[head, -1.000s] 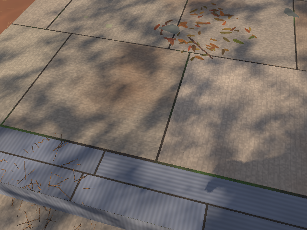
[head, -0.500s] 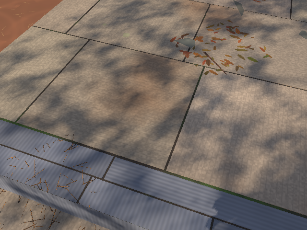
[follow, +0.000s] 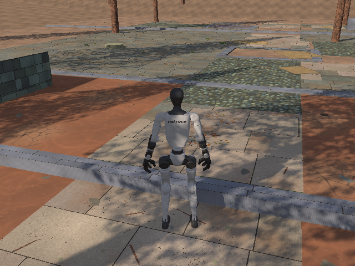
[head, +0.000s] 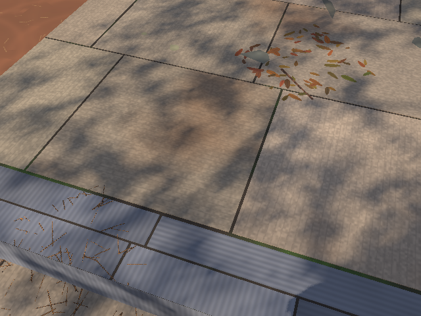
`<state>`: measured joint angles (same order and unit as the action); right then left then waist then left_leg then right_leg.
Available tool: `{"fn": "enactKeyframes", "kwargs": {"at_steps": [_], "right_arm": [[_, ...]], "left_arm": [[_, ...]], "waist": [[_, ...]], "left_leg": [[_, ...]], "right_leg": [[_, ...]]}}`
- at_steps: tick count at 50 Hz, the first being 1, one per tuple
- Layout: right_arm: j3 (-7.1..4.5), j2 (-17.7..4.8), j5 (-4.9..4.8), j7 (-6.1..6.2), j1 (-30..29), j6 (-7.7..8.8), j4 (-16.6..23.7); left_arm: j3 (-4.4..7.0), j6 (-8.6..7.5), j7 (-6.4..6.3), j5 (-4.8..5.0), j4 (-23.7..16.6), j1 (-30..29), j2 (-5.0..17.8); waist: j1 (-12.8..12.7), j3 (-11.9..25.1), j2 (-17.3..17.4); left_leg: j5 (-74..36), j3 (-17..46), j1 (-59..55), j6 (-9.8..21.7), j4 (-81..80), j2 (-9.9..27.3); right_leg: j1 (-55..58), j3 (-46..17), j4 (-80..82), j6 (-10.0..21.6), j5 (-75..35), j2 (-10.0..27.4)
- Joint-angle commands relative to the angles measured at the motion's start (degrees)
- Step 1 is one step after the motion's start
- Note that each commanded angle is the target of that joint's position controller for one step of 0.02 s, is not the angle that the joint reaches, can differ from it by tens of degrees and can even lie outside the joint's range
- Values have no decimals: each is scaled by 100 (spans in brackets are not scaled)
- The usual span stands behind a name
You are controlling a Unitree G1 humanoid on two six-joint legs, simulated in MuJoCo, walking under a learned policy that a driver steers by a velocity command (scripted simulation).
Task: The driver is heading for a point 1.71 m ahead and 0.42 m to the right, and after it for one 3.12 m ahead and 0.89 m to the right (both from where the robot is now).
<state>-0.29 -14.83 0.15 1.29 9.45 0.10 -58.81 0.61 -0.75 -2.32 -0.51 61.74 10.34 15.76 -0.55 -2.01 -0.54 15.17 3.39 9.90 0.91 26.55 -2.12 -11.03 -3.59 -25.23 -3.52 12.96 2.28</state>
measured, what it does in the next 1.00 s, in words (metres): walks ahead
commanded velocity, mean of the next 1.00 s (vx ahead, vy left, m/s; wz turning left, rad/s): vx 0.15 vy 0.00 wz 0.00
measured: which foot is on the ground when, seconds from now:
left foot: down 0.00-0.76, up 0.78-1.00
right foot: down 0.00-1.00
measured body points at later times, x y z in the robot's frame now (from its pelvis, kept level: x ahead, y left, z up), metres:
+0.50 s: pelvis +0.00 -0.01 +0.00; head +0.01 -0.01 +0.45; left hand +0.04 +0.25 -0.15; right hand +0.05 -0.27 -0.15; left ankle -0.01 +0.11 -0.74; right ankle +0.01 -0.16 -0.74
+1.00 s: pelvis +0.12 +0.00 +0.00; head +0.15 +0.01 +0.45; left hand +0.03 +0.26 -0.14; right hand +0.29 -0.25 -0.11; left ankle +0.20 +0.12 -0.71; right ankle +0.01 -0.16 -0.74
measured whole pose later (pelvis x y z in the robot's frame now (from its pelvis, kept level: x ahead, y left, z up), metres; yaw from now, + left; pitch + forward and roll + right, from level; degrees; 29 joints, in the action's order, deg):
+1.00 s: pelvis +0.12 +0.00 +0.00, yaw +0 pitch +2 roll +0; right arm -1.1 -15.3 -1.4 -1.1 5.5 6.6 -52.5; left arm 2.4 -4.1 -1.5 1.1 60.8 27.9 13.4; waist -3.5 -0.7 -0.3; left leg 14.2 -1.8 28.7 2.0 41.3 1.7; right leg 1.3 -4.5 -15.9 -1.9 18.9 1.7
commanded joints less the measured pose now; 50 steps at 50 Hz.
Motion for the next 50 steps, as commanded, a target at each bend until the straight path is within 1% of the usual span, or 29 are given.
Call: {"fn": "enactKeyframes", "kwargs": {"at_steps": [1,11,25,26,27,28,29,30,32,34,35,36,37,38,39,40,41,42,43,44,45,46,47,48,49,50], "right_arm": [[-115,-709,-4,24,27,45,165],[-92,-686,-12,50,172,44,46],[-79,-599,-19,83,397,43,-62],[-59,-522,-9,88,496,39,-118],[-9,-439,132,72,521,-6,-166],[-58,-560,119,65,494,-36,-164],[-106,-695,99,53,473,-60,-149],[-138,-747,93,37,472,-77,-124],[-164,-732,74,11,506,-70,-81],[-198,-736,68,4,539,-26,-52],[-207,-713,62,-5,498,5,-16],[-229,-734,-270,83,515,171,52],[-184,-586,-287,103,476,278,65],[-137,-374,-230,100,381,383,116],[-88,-136,-153,76,284,496,224],[-85,-188,-131,44,36,607,382],[-110,-334,-169,-6,-429,690,592],[-131,-382,-216,-64,-563,742,709],[-145,-418,-253,-123,-572,778,765],[-160,-442,-258,-158,-614,790,841],[-162,-430,-230,-185,-696,784,901],[-120,-288,-187,-228,-710,776,928],[-63,-115,-136,-272,-665,761,934],[-55,-92,-118,-292,-574,733,932],[-111,-233,-134,-274,-378,689,895],[-214,-423,-170,-225,109,613,758]], "left_arm": [[99,-42,-22,3,-155,77,671],[71,-36,-27,11,-110,215,594],[49,-40,-34,22,-81,417,479],[26,-34,-37,14,-24,519,388],[-59,89,18,-92,24,527,189],[-30,141,47,-96,-17,483,255],[-5,162,71,-102,-66,449,325],[4,163,96,-119,-114,438,333],[-8,109,131,-164,-182,439,237],[-16,14,149,-181,-217,562,137],[-3,-39,153,-172,-223,657,152],[78,-280,81,213,-193,763,348],[87,-416,73,270,-151,949,363],[129,-498,83,265,-56,1312,434],[240,-548,107,278,62,1799,765],[319,-562,132,279,160,2257,951],[327,-608,147,175,188,2536,858],[329,-638,153,96,141,2467,804],[326,-630,155,97,38,2254,716],[321,-585,143,122,-76,2012,647],[298,-519,122,146,-220,1733,531],[294,-450,95,162,-342,1490,524],[307,-407,65,179,-455,1285,592],[341,-386,44,186,-532,1196,715],[392,-388,35,180,-557,1221,881],[423,-389,23,174,-645,1076,999]], "waist": [[15,135,103],[28,98,58],[44,41,40],[46,168,54],[82,120,141],[72,-79,213],[68,-189,321],[72,-340,413],[96,-625,484],[62,-630,482],[23,-605,396],[17,-653,189],[-61,-636,-13],[-189,-647,-418],[-310,-606,-1147],[-475,-583,-1410],[-669,-622,-1217],[-558,-509,-858],[-429,-374,-673],[-314,-365,-557],[-244,-366,-472],[-168,-361,-503],[-87,-297,-575],[-6,-204,-695],[122,-102,-780],[423,74,-796]], "left_leg": [[-895,211,139,127,-534,282],[-866,132,186,82,-471,239],[-799,57,232,23,-406,210],[-314,20,185,23,-472,170],[260,425,207,114,-760,493],[986,493,336,196,-829,449],[1713,570,441,304,-854,428],[2255,685,544,402,-921,469],[2689,948,690,538,-1031,595],[2624,1140,649,645,-974,705],[2476,1106,679,658,-859,668],[2142,746,748,562,-642,476],[1770,476,854,474,-285,257],[1282,84,1203,349,330,8],[936,-347,1916,189,1163,-261],[1099,-427,2638,154,1819,-127],[1873,-162,3459,178,2859,44],[1928,35,3963,269,3551,316],[1715,65,4229,363,3713,551],[1448,34,4227,398,3454,752],[1171,-57,3910,364,2879,833],[793,-253,3287,278,2275,761],[301,-439,2389,185,1720,606],[-211,-629,1461,82,1310,380],[-717,-729,719,4,1140,192],[-1054,-714,104,-19,977,61]], "right_leg": [[44,142,267,102,-594,-61],[7,156,231,144,-608,-92],[-53,162,187,196,-584,-131],[11,223,214,196,-160,-189],[8,-139,350,302,122,97],[-87,-37,219,365,704,-44],[-244,61,39,441,1289,-182],[-472,103,-77,505,1691,-259],[-748,127,-227,568,1864,-346],[-730,83,-287,655,1655,-328],[-609,-28,-179,723,1630,-286],[-552,49,-82,701,1654,-332],[-344,-246,164,813,1753,-218],[49,-760,531,1013,1853,23],[807,-1796,931,1379,1523,617],[1375,-2876,1203,1821,835,1408],[1858,-3436,1310,2095,-23,1882],[2193,-3298,1219,2091,-452,1989],[2376,-2887,1185,1925,-715,1922],[2275,-2432,1265,1693,-920,1831],[1978,-1958,1456,1471,-907,1621],[1467,-1477,1562,1307,-871,1325],[800,-971,1610,1183,-844,1004],[165,-664,1683,1146,-869,803],[-230,-606,1665,1165,-1038,813],[-338,-541,1350,1090,-1798,809]]}}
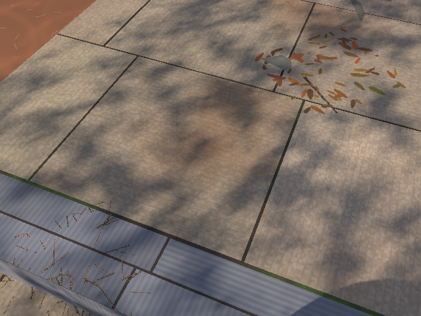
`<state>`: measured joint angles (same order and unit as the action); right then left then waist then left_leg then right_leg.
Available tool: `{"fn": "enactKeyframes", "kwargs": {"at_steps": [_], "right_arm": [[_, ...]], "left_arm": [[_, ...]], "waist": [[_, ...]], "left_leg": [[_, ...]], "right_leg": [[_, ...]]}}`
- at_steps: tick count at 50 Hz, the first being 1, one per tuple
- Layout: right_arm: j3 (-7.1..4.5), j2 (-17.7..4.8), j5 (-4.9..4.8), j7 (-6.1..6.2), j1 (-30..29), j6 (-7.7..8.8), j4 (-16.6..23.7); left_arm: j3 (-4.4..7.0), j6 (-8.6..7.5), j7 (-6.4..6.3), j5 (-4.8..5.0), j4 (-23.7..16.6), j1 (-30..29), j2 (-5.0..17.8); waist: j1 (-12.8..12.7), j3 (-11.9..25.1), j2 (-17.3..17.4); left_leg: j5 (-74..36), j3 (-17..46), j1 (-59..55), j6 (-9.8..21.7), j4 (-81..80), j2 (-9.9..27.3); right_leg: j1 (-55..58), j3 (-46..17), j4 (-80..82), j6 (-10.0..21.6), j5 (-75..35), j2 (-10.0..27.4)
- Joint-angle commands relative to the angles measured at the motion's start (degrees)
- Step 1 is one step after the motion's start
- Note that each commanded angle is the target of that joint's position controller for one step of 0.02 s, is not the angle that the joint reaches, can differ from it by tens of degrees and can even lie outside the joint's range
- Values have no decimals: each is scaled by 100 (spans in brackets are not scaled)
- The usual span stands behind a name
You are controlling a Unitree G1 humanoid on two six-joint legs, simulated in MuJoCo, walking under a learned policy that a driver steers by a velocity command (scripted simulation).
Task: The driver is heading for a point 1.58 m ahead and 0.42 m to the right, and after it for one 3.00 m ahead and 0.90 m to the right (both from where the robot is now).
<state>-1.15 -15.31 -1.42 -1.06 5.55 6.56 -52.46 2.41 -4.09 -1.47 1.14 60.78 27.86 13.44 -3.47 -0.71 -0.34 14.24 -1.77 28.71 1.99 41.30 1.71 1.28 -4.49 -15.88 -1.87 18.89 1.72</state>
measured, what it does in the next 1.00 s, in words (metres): climbs: left foot, then right foot 0.16 m higher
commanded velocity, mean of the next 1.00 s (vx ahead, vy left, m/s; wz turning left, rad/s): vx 0.48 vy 0.00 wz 0.00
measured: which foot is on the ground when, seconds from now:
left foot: up 0.00-0.04, down 0.06-0.58, up 0.60-1.00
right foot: down 0.00-0.06, up 0.08-0.54, down 0.56-1.00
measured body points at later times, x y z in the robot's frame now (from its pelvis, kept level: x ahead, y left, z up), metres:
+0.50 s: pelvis +0.24 +0.02 +0.01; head +0.28 +0.03 +0.46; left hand +0.48 +0.15 -0.08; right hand +0.09 -0.16 -0.12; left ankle +0.11 +0.12 -0.74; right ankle +0.41 -0.07 -0.50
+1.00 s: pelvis +0.53 -0.02 +0.17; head +0.55 -0.04 +0.62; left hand +0.45 +0.19 +0.03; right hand +0.77 -0.20 +0.07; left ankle +0.73 +0.13 -0.50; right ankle +0.42 -0.06 -0.58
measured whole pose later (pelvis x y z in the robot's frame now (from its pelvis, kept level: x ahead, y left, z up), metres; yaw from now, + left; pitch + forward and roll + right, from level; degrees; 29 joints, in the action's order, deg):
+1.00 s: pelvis +0.53 -0.02 +0.17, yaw -1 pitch +4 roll +1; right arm 0.6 -10.7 -1.9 -2.5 -0.6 3.7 -43.6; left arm -1.4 -6.4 -0.9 -0.1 60.2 28.8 6.8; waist -5.4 2.7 2.5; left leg -6.3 -1.4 45.3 4.0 45.1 2.7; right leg 0.8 6.9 -10.5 5.2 15.3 -3.6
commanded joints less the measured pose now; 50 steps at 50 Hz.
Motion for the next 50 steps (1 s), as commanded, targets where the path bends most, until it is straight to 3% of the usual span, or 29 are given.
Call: {"fn": "enactKeyframes", "kwargs": {"at_steps": [1,2,3,4,5,6,7,8,9,12,13,18,19,20,23,25,27,28,29,30,31,32,34,36,39,41,42,45,50], "right_arm": [[-238,-586,-4,68,922,-97,1],[-338,-684,-11,130,1503,-180,-160],[-437,-879,-3,179,2172,-229,-331],[-491,-1435,50,218,2728,-321,-474],[-455,-1396,180,128,2916,-271,-556],[-351,-968,80,42,2243,-196,-462],[-259,-655,43,-7,1719,-166,-353],[-174,-511,151,-58,1357,-146,-265],[-123,-348,267,-97,1335,-181,-319],[32,4,213,-86,1675,-302,-640],[65,49,264,-70,2176,-355,-879],[312,298,277,113,2657,-491,-1134],[210,-174,338,33,2191,-250,-1057],[275,15,259,83,2407,-137,-1176],[253,-54,11,346,2912,-152,-1236],[212,-199,9,382,2953,-211,-1108],[116,-467,141,309,2999,-229,-968],[6,-675,107,239,2775,-182,-920],[-5,-460,-1,170,2744,-75,-641],[-58,55,81,-116,2469,7,-293],[-144,145,386,-232,2374,48,-147],[-2,532,61,-286,1840,99,-103],[99,500,53,-143,915,17,619],[148,493,-16,-8,1447,-197,587],[260,528,-75,72,1301,-313,727],[243,367,67,29,593,-322,916],[196,272,131,-4,379,-267,991],[138,202,51,-65,-433,-220,1137],[72,221,-114,-212,-1604,-190,1432]], "left_arm": [[238,-74,-73,28,-601,-746,1187],[183,-76,-54,27,-583,-710,1003],[90,-83,-32,-32,-623,-654,694],[-108,-115,16,-250,-696,-238,-49],[-110,-206,22,122,-561,528,-154],[-24,-267,80,295,-689,64,363],[9,-288,116,266,-936,-723,563],[9,-258,97,162,-951,-902,485],[5,-197,109,86,-879,-714,297],[-81,-22,204,123,-997,-642,-43],[-184,56,169,180,-1039,-862,-364],[-635,-19,164,122,-2015,-2007,-806],[-595,182,81,-387,-2806,-3447,-611],[-620,323,58,-407,-3065,-4037,-600],[-678,560,108,-261,-2942,-3099,-694],[-682,513,117,-179,-2690,-2550,-725],[-474,389,138,-112,-2363,-1788,-385],[-333,302,132,-150,-2220,-1019,-125],[-100,219,136,-310,-1924,-178,439],[161,361,75,-289,-1548,216,1263],[221,396,46,-193,-1492,-393,1235],[-45,136,110,-195,-1478,-597,563],[-372,-143,420,-292,-971,-1105,-731],[-429,-260,531,-402,-618,-1283,-1020],[-349,-273,523,-217,-427,-1205,-556],[-337,-282,403,-187,-385,-853,-427],[-356,-323,335,-181,-354,-716,-300],[-267,-345,106,-101,-194,-2,91],[-174,-206,-36,-112,-121,607,308]], "waist": [[943,163,-725],[1244,427,-661],[1543,678,-157],[1235,1024,1953],[1004,1415,2277],[830,425,1207],[822,-240,686],[661,-384,263],[503,-333,402],[268,-473,566],[467,-504,787],[354,-1004,143],[125,-1121,-287],[448,-1155,-90],[403,-427,338],[178,153,413],[-244,973,1013],[-734,1524,1574],[-957,2127,909],[-868,2129,-1273],[-415,1852,-849],[-375,1197,-713],[256,83,593],[718,-26,266],[952,-367,221],[638,-136,80],[621,62,-181],[208,272,-256],[-177,-201,-469]], "left_leg": [[-986,-191,-2245,-73,-654,-405],[-766,-246,-2847,8,-734,-420],[-522,217,-3709,189,-1016,-64],[-839,2434,-4227,699,-1722,1409],[1090,5031,-4273,1517,-3061,2153],[2646,4732,-3696,1432,-3212,2073],[2522,3865,-2986,1283,-3138,1871],[1915,3258,-2468,1169,-3128,1597],[1369,2760,-2151,1139,-3031,1360],[926,1893,-1594,1116,-3038,1066],[791,1990,-1713,1307,-3075,1262],[645,1676,-1914,1020,-2920,1480],[1542,840,-531,647,-3460,970],[1308,922,-26,834,-4052,758],[-1756,452,-1470,1074,-4557,964],[-5423,-220,-2613,905,-3612,929],[-8903,-17,-3206,888,-1966,1292],[-9547,-110,-3196,799,-651,1347],[-7612,-45,-1899,606,1345,874],[-974,295,53,305,3579,-674],[-517,1382,926,351,5489,-649],[-275,1738,1589,478,6583,-816],[-431,1305,1921,853,6734,-213],[-565,1489,1767,1013,6767,-173],[-928,1277,2347,938,5131,-143],[-1619,583,1855,689,3552,-193],[-1934,405,1647,539,3064,-120],[-2295,-51,1789,261,1593,63],[-1943,-130,2089,138,-440,26]], "right_leg": [[-1546,-291,-95,791,-2993,763],[-1650,-14,-1009,634,-3365,576],[-2304,198,-2404,403,-2842,278],[-3269,450,-4816,105,1006,-388],[-4060,-342,-6329,192,1444,-644],[-4837,-279,-6966,343,1011,-159],[-5180,-36,-7119,491,509,124],[-5068,41,-7201,524,34,343],[-5014,155,-7655,501,-126,399],[-5730,343,-8721,515,-72,481],[-6514,610,-10365,465,403,283],[-9251,-111,-11852,475,357,151],[-8009,857,-9946,595,496,216],[-7318,1381,-9419,595,382,163],[-5774,1447,-7670,879,404,360],[-4842,1794,-6436,1118,828,-6],[-3352,1899,-5469,1146,1235,-660],[-2327,1263,-4821,1332,1216,-682],[-1044,-1106,-3789,1725,2438,403],[-296,-4814,-708,2230,2742,1561],[-616,-5972,31,2023,2987,1734],[-1068,-5539,357,2017,2161,2030],[-2640,-3026,-546,1460,1025,1566],[-2982,-1558,-501,1157,-95,1148],[-2806,14,-82,919,-947,603],[-2622,770,275,824,-1937,232],[-2387,766,422,898,-2572,238],[-931,640,655,705,-3276,398],[723,313,826,615,-3509,976]]}}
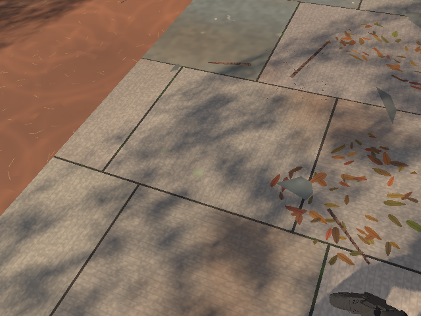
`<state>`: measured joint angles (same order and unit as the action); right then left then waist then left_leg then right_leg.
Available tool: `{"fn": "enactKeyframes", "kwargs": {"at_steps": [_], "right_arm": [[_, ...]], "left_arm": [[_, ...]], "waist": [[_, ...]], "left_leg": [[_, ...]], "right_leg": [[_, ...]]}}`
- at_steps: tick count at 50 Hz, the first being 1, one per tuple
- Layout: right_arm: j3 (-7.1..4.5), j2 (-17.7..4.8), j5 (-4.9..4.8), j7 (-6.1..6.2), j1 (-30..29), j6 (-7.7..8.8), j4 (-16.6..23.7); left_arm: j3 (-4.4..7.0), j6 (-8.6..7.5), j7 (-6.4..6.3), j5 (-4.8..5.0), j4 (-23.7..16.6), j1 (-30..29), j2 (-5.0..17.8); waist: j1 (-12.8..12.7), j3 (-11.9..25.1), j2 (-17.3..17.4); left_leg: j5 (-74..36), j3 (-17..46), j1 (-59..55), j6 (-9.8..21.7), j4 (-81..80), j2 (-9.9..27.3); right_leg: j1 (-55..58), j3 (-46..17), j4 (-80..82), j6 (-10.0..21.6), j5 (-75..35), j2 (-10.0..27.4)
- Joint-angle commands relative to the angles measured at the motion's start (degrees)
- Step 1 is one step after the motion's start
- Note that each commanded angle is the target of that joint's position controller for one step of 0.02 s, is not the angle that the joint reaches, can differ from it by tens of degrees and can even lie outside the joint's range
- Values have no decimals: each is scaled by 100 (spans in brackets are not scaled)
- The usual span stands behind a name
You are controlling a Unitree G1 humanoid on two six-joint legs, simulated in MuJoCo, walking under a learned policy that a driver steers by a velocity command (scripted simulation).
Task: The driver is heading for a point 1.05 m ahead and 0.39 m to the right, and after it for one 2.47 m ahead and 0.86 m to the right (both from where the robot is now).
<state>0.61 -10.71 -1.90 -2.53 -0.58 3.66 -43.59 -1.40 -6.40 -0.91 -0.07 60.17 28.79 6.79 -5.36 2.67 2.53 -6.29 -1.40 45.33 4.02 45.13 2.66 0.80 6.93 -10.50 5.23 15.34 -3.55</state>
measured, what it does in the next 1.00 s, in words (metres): walks ahead, turning right: left foot, then right foot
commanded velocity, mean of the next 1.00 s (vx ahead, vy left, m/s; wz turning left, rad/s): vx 0.50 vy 0.00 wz -0.31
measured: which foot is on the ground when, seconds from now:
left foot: up 0.00-0.16, down 0.18-0.72, up 0.74-1.00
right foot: down 0.00-0.18, up 0.20-0.68, down 0.70-1.00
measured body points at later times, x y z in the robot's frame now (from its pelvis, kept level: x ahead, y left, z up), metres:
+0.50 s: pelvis +0.31 +0.02 +0.00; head +0.33 +0.02 +0.45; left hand +0.51 +0.25 -0.10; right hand +0.29 -0.23 -0.14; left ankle +0.25 +0.11 -0.74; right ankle +0.46 -0.17 -0.67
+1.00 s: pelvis +0.60 -0.07 +0.00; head +0.63 -0.10 +0.45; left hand +0.76 +0.17 -0.11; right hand +0.70 -0.38 -0.09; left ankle +0.80 +0.07 -0.68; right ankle +0.56 -0.13 -0.74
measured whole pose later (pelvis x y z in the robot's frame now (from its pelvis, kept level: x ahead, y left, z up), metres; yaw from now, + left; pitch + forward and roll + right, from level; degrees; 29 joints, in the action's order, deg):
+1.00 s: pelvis +0.60 -0.07 +0.00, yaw -21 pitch +4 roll +0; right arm -3.3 -15.6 0.9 1.1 3.7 5.6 -40.2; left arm 4.5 -3.3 0.0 0.9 43.0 18.1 14.8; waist -2.8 -0.6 1.9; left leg 5.6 5.8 39.8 -3.1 46.2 5.9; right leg -12.8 -5.7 -21.3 5.4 11.3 -6.7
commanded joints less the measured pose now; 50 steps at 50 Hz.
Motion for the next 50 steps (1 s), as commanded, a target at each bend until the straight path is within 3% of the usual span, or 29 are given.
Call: {"fn": "enactKeyframes", "kwargs": {"at_steps": [1,5,7,8,9,10,11,12,13,14,15,18,21,24,29,32,33,34,35,36,37,38,39,40,41,43,45,48,50], "right_arm": [[-118,-252,-68,-98,-1117,117,577],[-229,-467,-14,-194,-1135,234,606],[-380,-765,12,-141,-274,239,351],[-501,-971,38,-80,689,226,76],[-611,-1288,161,20,1901,184,-218],[-673,-1564,304,76,2328,183,-293],[-571,-1104,251,149,2123,141,-331],[-493,-841,177,166,1591,150,-267],[-418,-624,174,128,1235,192,-233],[-346,-411,211,74,1084,245,-237],[-310,-327,269,64,1057,294,-288],[-361,-557,241,54,1279,359,-516],[-434,-883,324,145,1466,377,-620],[-449,-998,256,239,1677,372,-651],[-501,-1114,175,308,2304,199,-861],[-558,-1275,174,371,2132,51,-766],[-594,-1371,179,409,2059,1,-714],[-612,-1430,174,442,1931,-55,-647],[-588,-1382,178,479,1889,-39,-522],[-386,-735,340,404,2334,103,-242],[-318,-745,264,288,2254,368,-131],[-436,-1097,43,216,1693,516,34],[-411,-1098,21,226,1407,579,135],[-441,-1084,127,286,1331,570,134],[-513,-1159,222,334,1376,487,138],[-537,-1032,253,357,1496,312,261],[-509,-893,294,389,1315,225,386],[-436,-726,312,388,603,216,605],[-405,-681,254,337,186,244,704]], "left_arm": [[228,48,-85,6,-65,531,1001],[357,127,-118,-2,-91,403,1270],[435,210,-143,-52,-157,241,1430],[453,221,-94,-58,-275,-63,1468],[399,157,-30,-101,-504,-391,1345],[169,39,103,-86,-581,261,488],[255,-141,160,31,-555,17,869],[390,-251,178,224,-835,-628,1314],[406,-277,139,281,-992,-1026,1361],[439,-217,89,260,-970,-1093,1302],[465,-118,69,233,-940,-920,1224],[423,121,46,213,-1018,-871,823],[440,162,57,116,-1355,-1575,935],[379,116,135,92,-1587,-2293,840],[335,117,331,157,-2039,-3268,817],[442,153,446,141,-2244,-3191,1034],[525,182,451,130,-2210,-2831,1178],[666,203,440,134,-2049,-2047,1411],[879,233,358,100,-1828,-1040,1864],[1031,251,267,59,-1799,-565,2497],[960,222,265,55,-1899,-459,2365],[870,226,242,4,-1896,-592,1971],[811,214,227,63,-1970,-998,1713],[769,209,236,85,-2075,-1423,1580],[717,202,243,50,-2173,-1702,1421],[718,177,226,36,-2243,-1808,1398],[768,153,154,47,-2237,-1679,1564],[821,207,50,107,-2181,-1405,1706],[830,257,23,140,-2153,-1205,1720]], "waist": [[8,-594,-791],[305,-505,-1059],[762,-47,-1260],[1258,424,-1307],[1705,1215,-966],[1226,1980,622],[1302,1943,534],[1133,899,399],[869,418,-67],[671,46,-304],[471,6,-256],[288,-360,28],[392,-537,-10],[654,-504,-56],[1000,-612,-87],[729,-394,190],[504,-133,361],[71,256,365],[-372,773,109],[-69,1456,-1210],[-74,2278,-1360],[-191,1745,-1024],[-18,988,-636],[280,543,-165],[524,271,-111],[757,157,-320],[757,72,-419],[509,-27,-559],[305,-16,-703]], "left_leg": [[234,-219,349,-29,-1055,-109],[839,-488,-715,278,-1637,-477],[1008,-523,-1714,482,-1951,-658],[579,-350,-3168,699,-2091,-555],[667,625,-5306,1044,-1668,353],[1319,3481,-7570,2145,-1843,1928],[1658,4278,-7119,2103,-2598,2005],[1452,3234,-6084,1766,-2888,1718],[886,2420,-5182,1518,-3117,1457],[397,1818,-4534,1348,-3306,1258],[252,1367,-4132,1183,-3423,1066],[88,759,-3375,1005,-3714,952],[-276,216,-3069,900,-3830,833],[-354,-250,-3262,623,-3825,639],[-712,-394,-4940,503,-3442,1127],[-2659,-635,-5361,298,-2640,1263],[-3569,-735,-5369,217,-2061,1260],[-3932,-879,-5126,85,-1041,1135],[-2971,-940,-4019,-127,433,904],[1207,-834,-1498,-482,2628,-11],[3892,430,-345,-502,3764,-674],[3451,846,240,-383,3896,-260],[2960,732,263,-314,3508,-7],[2675,642,-47,-344,3017,207],[2559,619,-506,-387,2644,365],[2490,590,-952,-521,2165,441],[2114,480,-1020,-669,1552,381],[1005,405,-1168,-767,147,161],[447,388,-1428,-771,-672,-50]], "right_leg": [[953,-804,223,-42,-3332,1566],[1319,-626,-567,40,-5950,1699],[1484,-636,-1581,37,-6962,1719],[831,-588,-2549,43,-6907,1617],[-780,-600,-4006,62,-5093,1375],[-3482,-759,-6269,-331,-117,159],[-4011,-1591,-7276,-186,1392,114],[-4284,-1656,-7232,-110,949,440],[-4121,-1455,-6960,-108,530,685],[-4033,-1309,-6682,-176,306,814],[-3736,-1324,-6472,-197,149,980],[-3838,-1268,-6064,-306,-36,1178],[-4126,-1213,-5136,-449,-938,1218],[-3840,-886,-3637,-371,-2023,1072],[-4464,-635,-2645,-210,-1824,894],[-3951,-250,-2490,55,-941,514],[-3399,-95,-2524,168,-658,298],[-2368,-30,-2253,337,-768,68],[-645,-638,-2079,613,-1114,282],[1643,-3363,-1989,1496,-967,1752],[2543,-5651,-1001,2101,-698,2415],[2248,-4807,-911,1713,-657,2136],[1284,-3887,-871,1480,-1048,1874],[290,-3304,-759,1311,-1544,1641],[-505,-2898,-617,1223,-2001,1456],[-1280,-2664,-404,1259,-2267,1278],[-1680,-2319,-326,1243,-2544,1123],[-1881,-2002,-422,976,-2202,819],[-1842,-2039,-531,840,-1723,749]]}}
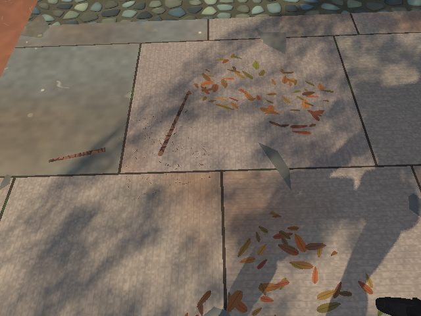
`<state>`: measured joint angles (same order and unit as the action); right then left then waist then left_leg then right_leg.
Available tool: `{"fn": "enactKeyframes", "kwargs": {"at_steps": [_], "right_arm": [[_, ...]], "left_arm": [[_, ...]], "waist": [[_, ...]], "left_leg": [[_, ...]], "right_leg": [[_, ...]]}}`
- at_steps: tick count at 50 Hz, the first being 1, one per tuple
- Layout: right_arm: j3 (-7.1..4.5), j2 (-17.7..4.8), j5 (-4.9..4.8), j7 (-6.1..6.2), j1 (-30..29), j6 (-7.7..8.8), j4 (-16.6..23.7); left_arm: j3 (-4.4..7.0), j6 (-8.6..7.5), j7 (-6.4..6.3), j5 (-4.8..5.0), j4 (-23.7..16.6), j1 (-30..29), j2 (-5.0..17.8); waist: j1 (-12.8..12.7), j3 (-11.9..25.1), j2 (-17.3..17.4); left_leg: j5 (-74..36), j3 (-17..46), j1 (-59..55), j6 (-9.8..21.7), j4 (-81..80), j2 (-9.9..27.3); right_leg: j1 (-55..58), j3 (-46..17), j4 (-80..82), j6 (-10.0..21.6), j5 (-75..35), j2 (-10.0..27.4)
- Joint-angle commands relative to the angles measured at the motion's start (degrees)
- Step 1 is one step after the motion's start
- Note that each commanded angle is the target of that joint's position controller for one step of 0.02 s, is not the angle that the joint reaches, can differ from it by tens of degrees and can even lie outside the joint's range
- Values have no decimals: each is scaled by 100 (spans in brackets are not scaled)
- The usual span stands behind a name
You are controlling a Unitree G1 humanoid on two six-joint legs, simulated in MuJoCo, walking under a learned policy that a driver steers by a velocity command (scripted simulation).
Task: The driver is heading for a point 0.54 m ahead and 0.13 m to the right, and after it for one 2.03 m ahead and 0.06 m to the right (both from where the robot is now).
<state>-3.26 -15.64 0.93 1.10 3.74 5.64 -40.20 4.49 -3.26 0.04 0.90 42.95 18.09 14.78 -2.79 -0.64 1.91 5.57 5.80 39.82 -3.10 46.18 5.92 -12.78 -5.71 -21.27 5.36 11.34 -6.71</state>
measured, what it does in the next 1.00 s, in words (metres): walks ahead, turning right: left foot, then right foot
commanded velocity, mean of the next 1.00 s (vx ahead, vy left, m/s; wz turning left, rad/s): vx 0.41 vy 0.00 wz -0.43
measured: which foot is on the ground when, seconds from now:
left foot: up 0.00-0.16, down 0.18-0.70, up 0.72-1.00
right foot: down 0.00-0.18, up 0.20-0.66, down 0.68-1.00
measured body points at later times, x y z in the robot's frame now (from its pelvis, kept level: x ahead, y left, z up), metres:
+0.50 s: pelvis +0.26 +0.03 +0.00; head +0.29 +0.03 +0.45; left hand +0.53 +0.21 -0.09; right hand +0.20 -0.25 -0.12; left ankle +0.23 +0.15 -0.74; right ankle +0.33 -0.17 -0.67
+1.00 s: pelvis +0.45 -0.11 +0.00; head +0.48 -0.13 +0.45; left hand +0.68 +0.07 -0.11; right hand +0.45 -0.40 -0.13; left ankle +0.61 +0.01 -0.69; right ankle +0.43 -0.18 -0.74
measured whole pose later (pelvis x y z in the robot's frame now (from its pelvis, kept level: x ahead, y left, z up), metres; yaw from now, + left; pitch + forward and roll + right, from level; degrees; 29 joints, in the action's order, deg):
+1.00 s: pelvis +0.45 -0.11 +0.00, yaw -24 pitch +2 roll -1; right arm -3.4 -16.1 -0.6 1.1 10.2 1.2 -46.0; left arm 2.8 -3.3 0.0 -1.6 42.5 10.3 12.5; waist 0.2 -2.6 3.2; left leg 10.5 3.1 35.8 -3.6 51.5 6.0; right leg -12.0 4.9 -19.7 4.4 9.5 -3.7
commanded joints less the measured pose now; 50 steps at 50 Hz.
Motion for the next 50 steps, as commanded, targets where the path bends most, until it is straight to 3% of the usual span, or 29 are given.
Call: {"fn": "enactKeyframes", "kwargs": {"at_steps": [1,5,7,8,9,10,11,12,13,14,16,20,25,28,30,32,33,34,35,36,37,38,39,40,43,47,50], "right_arm": [[-23,-226,-78,-52,-407,59,406],[-137,-515,-146,-173,-616,179,562],[-224,-604,-153,-190,-137,248,467],[-308,-762,-93,-157,398,277,380],[-407,-1117,1,-106,1298,286,319],[-508,-1542,69,-127,1783,220,110],[-417,-1011,-69,-134,1709,183,189],[-317,-644,-98,-97,1512,133,246],[-260,-552,-51,-93,1249,82,266],[-222,-442,-30,-94,1069,50,223],[-184,-338,-8,-99,950,69,147],[-284,-613,-37,-93,1058,121,-130],[-329,-818,-80,-33,1153,33,-350],[-367,-980,-155,-32,1370,-30,-484],[-406,-1095,-217,-37,1416,-89,-542],[-461,-1277,-265,-9,1375,-153,-546],[-472,-1325,-284,19,1281,-209,-520],[-424,-1206,-295,49,1266,-217,-472],[-247,-664,-3,33,1433,-171,-249],[-59,-421,-8,-51,1873,-20,-38],[-184,-952,-214,-116,1438,58,-179],[-150,-887,-327,-131,1217,43,-180],[-121,-772,-247,-76,1135,0,-248],[-147,-800,-176,-33,1112,-82,-290],[-137,-608,-181,10,1551,-347,-519],[-105,-413,-143,37,1248,-416,-481],[-106,-436,-158,-19,798,-442,-287]], "left_arm": [[244,-43,-73,47,-417,-37,933],[246,12,-84,67,-378,193,889],[233,39,-96,52,-461,44,822],[167,19,-89,29,-539,-33,621],[39,-20,-69,-51,-681,-65,262],[-39,-76,-75,104,-834,772,63],[64,-75,-95,161,-665,740,695],[143,-26,-92,99,-730,105,978],[143,10,-94,21,-805,-227,897],[154,13,-72,-24,-892,-417,808],[141,65,-11,62,-919,-333,580],[80,149,1,22,-1021,-608,368],[8,100,151,30,-1131,-1367,252],[-7,92,256,57,-1286,-1819,243],[26,103,311,66,-1387,-1930,323],[138,135,326,20,-1382,-1633,524],[260,147,316,-3,-1229,-992,716],[438,156,247,-28,-977,-29,1041],[545,182,110,-38,-900,494,1572],[486,106,128,-100,-1172,124,1868],[319,87,164,-138,-1174,196,1277],[207,60,177,-125,-1016,26,957],[137,19,184,-52,-968,-268,768],[82,3,170,-41,-949,-593,607],[61,-132,151,-216,-754,-909,621],[39,-154,-4,-262,-506,-1121,551],[93,-47,-108,-246,-365,-1055,711]], "waist": [[-38,319,-689],[-47,297,-825],[267,397,-956],[539,732,-908],[900,1472,-238],[527,2039,1812],[672,1692,1278],[847,1005,659],[752,602,238],[636,290,218],[427,119,467],[384,43,307],[623,-81,248],[769,-244,236],[723,-312,284],[450,-53,454],[53,244,431],[-424,728,229],[-349,1289,-1012],[92,2431,-1947],[-303,2542,-799],[-189,1836,-698],[27,1254,-220],[218,1009,-287],[584,840,-489],[563,663,-612],[339,519,-663]], "left_leg": [[-865,-328,-961,-55,-1009,-454],[-358,-157,-1209,137,-1673,-604],[-133,-260,-1907,349,-2037,-659],[-134,-137,-2835,551,-2083,-423],[43,843,-4290,948,-2040,626],[994,3550,-5921,1977,-2568,1893],[2250,3968,-5779,1950,-2785,1935],[2196,2985,-5153,1663,-2816,1648],[1517,2219,-4437,1481,-2901,1372],[948,1704,-3909,1414,-3037,1139],[326,917,-3343,1306,-3323,862],[-716,120,-3337,1439,-3574,953],[-975,-840,-3561,1202,-3577,817],[-969,-1100,-3865,1105,-3527,934],[-1517,-1254,-4159,1019,-3331,1058],[-3445,-1513,-4343,909,-2571,1055],[-4382,-1679,-4275,799,-1621,915],[-4204,-1815,-3622,563,-284,650],[-204,-1742,-1767,237,1732,214],[3289,-781,-109,-4,3577,-775],[2850,-51,54,69,3744,-380],[2505,-211,173,139,3453,-145],[2194,-270,40,131,2938,89],[2023,-256,-211,127,2549,226],[1465,-270,-1212,22,2093,168],[464,-161,-1220,-65,865,85],[111,-308,-1085,-63,251,37]], "right_leg": [[-409,-904,498,802,-1125,1119],[154,-1670,-60,710,-515,1390],[200,-1854,-501,548,-566,1290],[-51,-1672,-1139,353,-743,1023],[-789,-1103,-2750,100,-5,636],[-2786,-431,-4489,-250,2348,-26],[-3545,-533,-5313,-349,2161,479],[-3707,-430,-5548,-397,1582,677],[-3508,-262,-5458,-421,1152,858],[-3380,-244,-5213,-431,881,993],[-2973,-126,-4923,-425,672,1173],[-3180,-33,-4259,-565,211,1274],[-2894,317,-2689,-517,-1089,1242],[-2702,593,-2030,-391,-1048,1155],[-2558,759,-1744,-224,-622,1056],[-1853,1099,-1586,25,-19,690],[-1049,1260,-1267,182,-92,407],[427,1179,-827,386,-844,216],[2275,-596,-1069,801,-2643,1472],[3544,-3673,-341,2077,-2875,2968],[3227,-2978,-225,1751,-3309,2844],[2591,-1956,-343,1509,-3852,2660],[1736,-1348,-282,1220,-3872,2343],[1127,-1001,-100,1078,-3651,2163],[-69,-206,363,1032,-4186,2003],[-83,595,561,801,-3951,1832],[242,737,634,783,-3472,1932]]}}
Velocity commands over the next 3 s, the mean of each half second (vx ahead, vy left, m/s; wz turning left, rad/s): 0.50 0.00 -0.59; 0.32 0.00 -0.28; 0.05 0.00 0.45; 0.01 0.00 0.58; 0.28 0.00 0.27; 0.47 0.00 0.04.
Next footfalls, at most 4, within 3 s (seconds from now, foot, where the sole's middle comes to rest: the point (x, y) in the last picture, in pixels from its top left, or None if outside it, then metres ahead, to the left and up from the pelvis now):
0.18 left None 0.27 0.15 -0.78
0.68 right None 0.46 -0.20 -0.78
1.22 left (245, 266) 0.62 -0.02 -0.78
1.70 right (316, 275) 0.59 -0.25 -0.78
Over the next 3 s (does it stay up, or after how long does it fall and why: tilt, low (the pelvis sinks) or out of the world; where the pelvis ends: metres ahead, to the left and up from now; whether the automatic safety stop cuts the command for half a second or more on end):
stays up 0.92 -0.02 0.00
